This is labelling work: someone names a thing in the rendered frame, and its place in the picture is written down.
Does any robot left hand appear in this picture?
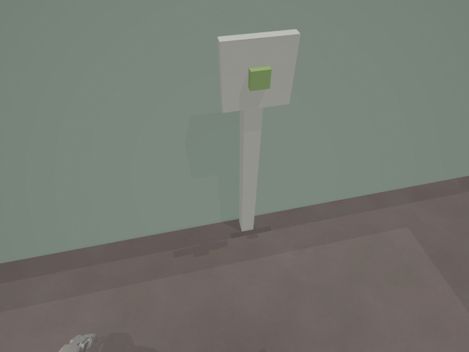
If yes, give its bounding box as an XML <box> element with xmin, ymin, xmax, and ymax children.
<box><xmin>59</xmin><ymin>334</ymin><xmax>97</xmax><ymax>352</ymax></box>

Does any panel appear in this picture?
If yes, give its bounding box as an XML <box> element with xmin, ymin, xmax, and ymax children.
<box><xmin>218</xmin><ymin>29</ymin><xmax>300</xmax><ymax>232</ymax></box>

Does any button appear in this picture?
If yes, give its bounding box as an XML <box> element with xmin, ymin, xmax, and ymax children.
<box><xmin>248</xmin><ymin>66</ymin><xmax>272</xmax><ymax>91</ymax></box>

